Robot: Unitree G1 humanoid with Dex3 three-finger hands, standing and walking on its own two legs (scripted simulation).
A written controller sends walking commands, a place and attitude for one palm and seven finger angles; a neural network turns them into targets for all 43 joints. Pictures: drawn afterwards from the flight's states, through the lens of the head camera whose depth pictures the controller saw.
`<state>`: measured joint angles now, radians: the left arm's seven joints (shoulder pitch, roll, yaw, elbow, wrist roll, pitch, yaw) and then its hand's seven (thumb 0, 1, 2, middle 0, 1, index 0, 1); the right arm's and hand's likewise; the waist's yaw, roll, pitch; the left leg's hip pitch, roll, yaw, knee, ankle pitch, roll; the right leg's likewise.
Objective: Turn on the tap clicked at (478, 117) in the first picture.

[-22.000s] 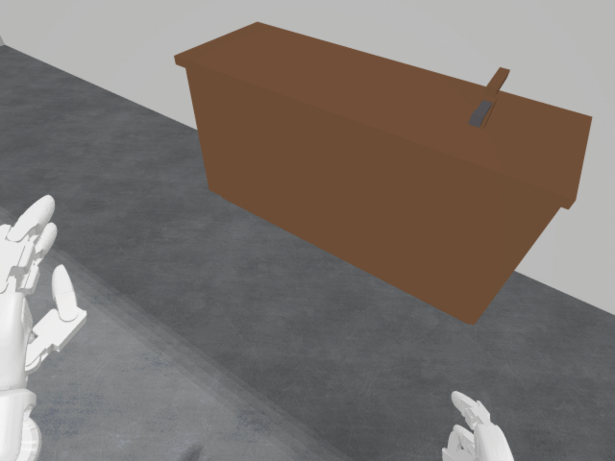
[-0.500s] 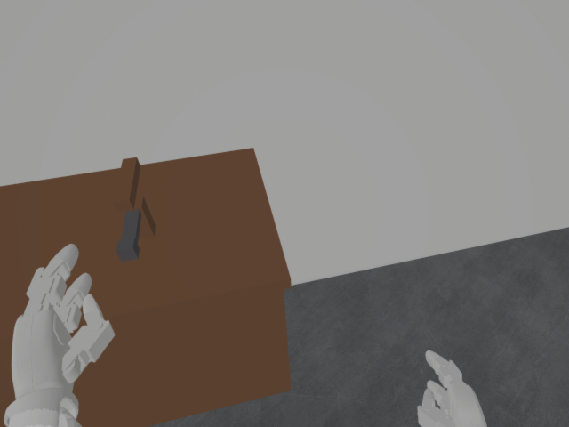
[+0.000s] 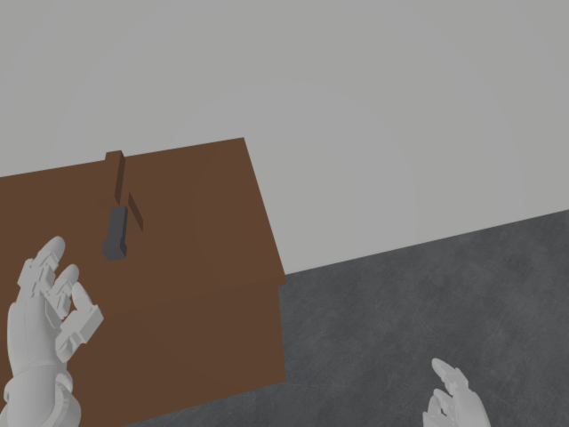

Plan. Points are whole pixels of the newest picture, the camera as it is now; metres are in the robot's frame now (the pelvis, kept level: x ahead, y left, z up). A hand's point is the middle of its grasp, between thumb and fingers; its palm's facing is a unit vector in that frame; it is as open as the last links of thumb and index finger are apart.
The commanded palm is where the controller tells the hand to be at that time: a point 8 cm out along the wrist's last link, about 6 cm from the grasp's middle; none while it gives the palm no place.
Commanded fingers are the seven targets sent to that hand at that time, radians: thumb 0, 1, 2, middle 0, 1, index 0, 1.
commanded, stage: reach beside the lever's end, fingers flat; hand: left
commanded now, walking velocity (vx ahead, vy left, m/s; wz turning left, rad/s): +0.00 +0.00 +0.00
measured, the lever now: (114, 249) +0.37 +0.32 +0.04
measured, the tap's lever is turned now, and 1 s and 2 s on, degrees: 0 0 0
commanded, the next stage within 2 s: push the lever round in 1.74 s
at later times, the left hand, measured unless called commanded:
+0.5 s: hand (97, 292) +0.26 +0.28 +0.08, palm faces +0.51 -0.85 -0.11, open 7.6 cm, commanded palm +0.21 +0.33 +0.08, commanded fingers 0.00 0.90 0.90 -0.17 -0.22 -0.17 -0.22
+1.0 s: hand (97, 279) +0.30 +0.31 +0.06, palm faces +0.53 -0.84 -0.10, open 7.7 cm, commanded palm +0.25 +0.35 +0.05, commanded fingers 0.00 0.90 0.90 -0.15 -0.16 -0.15 -0.16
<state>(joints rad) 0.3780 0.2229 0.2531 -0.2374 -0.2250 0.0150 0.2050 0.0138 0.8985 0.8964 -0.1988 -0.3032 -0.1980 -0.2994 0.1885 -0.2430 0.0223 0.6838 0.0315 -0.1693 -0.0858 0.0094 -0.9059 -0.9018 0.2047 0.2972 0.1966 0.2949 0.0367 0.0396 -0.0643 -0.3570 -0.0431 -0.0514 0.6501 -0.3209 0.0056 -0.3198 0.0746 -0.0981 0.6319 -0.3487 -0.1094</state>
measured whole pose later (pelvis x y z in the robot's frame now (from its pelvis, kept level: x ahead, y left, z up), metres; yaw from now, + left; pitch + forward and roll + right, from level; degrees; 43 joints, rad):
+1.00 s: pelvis -0.01 +0.03 -0.01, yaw -1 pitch +7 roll -1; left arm -0.01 0.27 0.35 0.32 -0.18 -0.23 0.18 0.01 0.90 0.90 -0.16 -0.19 -0.16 -0.18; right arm 0.20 -0.25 0.01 0.70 0.01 -0.10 -0.07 0.01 -0.91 -0.90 0.21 0.30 0.20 0.30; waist 0.00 0.02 -0.08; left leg -0.53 -0.05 -0.03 0.77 -0.35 0.04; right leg -0.49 0.06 -0.09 0.73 -0.37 -0.08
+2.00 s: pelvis +0.00 +0.04 -0.02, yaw -1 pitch +11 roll -2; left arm -0.15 0.30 0.38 0.49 -0.15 -0.29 0.17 0.01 0.90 0.90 -0.15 -0.15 -0.15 -0.15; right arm 0.21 -0.24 0.01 0.66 0.01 -0.04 -0.05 0.00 -0.91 -0.90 0.21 0.30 0.20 0.30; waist -0.02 0.02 -0.11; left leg -0.65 -0.05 -0.03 0.86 -0.40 0.05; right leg -0.59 0.06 -0.09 0.80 -0.40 -0.07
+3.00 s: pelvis -0.01 +0.03 -0.02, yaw -1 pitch +11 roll -1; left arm -0.21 0.20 0.30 0.51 -0.08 -0.30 0.40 0.00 0.94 0.92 -0.15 -0.15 -0.15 -0.15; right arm 0.21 -0.24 0.01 0.69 -0.01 -0.01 -0.03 0.01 -0.91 -0.90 0.21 0.30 0.20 0.29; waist -0.02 0.03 -0.12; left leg -0.65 -0.05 -0.04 0.87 -0.40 0.04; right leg -0.60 0.07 -0.10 0.82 -0.41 -0.08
